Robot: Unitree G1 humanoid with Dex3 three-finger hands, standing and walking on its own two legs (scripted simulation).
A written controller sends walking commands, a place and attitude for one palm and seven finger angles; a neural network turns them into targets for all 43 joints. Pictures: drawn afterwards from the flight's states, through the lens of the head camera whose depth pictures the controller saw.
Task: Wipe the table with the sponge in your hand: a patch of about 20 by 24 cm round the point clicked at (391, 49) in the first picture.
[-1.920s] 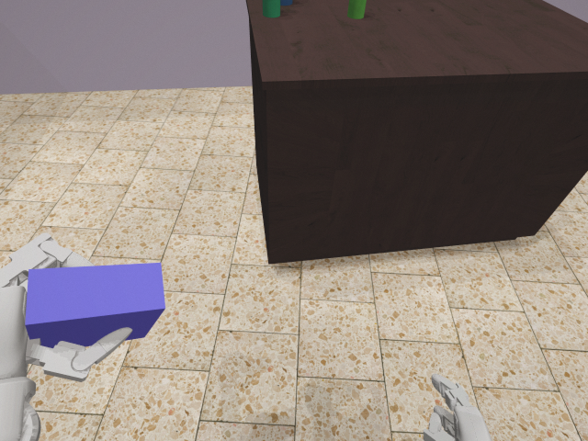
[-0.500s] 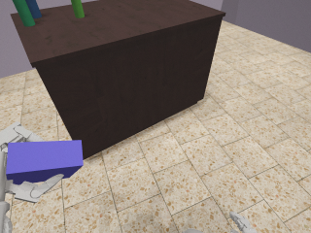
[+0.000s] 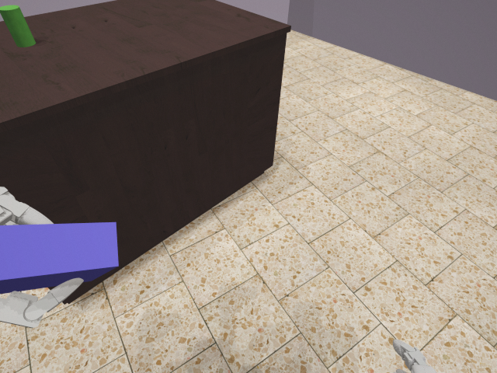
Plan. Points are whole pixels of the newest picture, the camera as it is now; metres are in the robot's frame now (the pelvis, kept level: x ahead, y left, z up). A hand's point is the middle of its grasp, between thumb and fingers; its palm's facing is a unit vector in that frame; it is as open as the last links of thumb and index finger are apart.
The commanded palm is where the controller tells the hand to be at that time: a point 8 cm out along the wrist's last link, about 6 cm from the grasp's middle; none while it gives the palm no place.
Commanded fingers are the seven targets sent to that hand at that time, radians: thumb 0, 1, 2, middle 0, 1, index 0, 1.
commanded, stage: walk to a spot facing it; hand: left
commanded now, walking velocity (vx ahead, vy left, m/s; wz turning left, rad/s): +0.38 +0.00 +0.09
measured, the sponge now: (67, 257) +0.21 +0.22 +0.17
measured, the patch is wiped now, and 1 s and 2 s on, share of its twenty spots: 0.00 0.00 0.00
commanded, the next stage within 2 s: turn to face it in 0.60 s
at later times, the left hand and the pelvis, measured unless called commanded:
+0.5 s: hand (137, 167) +0.37 +0.19 +0.16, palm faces +0.41 -0.77 -0.49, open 9.4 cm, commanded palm +0.30 +0.23 +0.18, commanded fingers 0.00 0.10 1.30 -1.20 -1.60 -1.20 -1.60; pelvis +0.15 -0.05 -0.01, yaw +1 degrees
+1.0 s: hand (133, 132) +0.46 +0.22 +0.17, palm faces +0.51 -0.75 -0.42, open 9.4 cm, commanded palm +0.37 +0.24 +0.18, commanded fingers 0.00 0.10 1.30 -1.20 -1.60 -1.20 -1.60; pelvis +0.26 -0.06 -0.01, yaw +10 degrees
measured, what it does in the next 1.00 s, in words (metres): walks ahead: left foot, then right foot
